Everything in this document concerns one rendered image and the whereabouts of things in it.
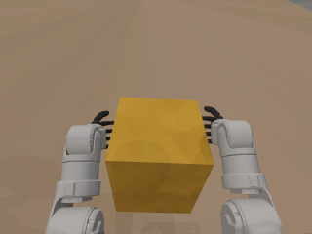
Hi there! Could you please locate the left robot forearm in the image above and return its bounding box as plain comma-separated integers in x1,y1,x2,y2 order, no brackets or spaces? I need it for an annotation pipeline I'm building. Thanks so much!
45,124,106,234

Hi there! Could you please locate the robot right hand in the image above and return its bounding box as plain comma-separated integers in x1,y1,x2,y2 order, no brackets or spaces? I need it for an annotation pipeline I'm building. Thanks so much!
202,106,223,144

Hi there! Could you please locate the right robot forearm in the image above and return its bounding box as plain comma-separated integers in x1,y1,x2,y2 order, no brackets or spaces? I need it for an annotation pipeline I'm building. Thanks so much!
211,119,283,234

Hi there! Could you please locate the robot left upper arm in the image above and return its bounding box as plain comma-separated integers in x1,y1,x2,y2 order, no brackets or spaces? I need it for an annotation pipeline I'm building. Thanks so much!
46,206,104,234

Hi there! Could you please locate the carton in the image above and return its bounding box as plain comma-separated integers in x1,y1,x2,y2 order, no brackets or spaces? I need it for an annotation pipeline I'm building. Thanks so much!
105,97,214,214

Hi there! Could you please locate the robot right upper arm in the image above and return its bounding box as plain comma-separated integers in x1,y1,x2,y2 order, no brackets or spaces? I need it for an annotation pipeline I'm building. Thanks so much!
220,198,283,234

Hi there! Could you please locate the robot left hand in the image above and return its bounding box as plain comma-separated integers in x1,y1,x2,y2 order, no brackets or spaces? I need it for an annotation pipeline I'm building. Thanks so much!
91,110,114,149

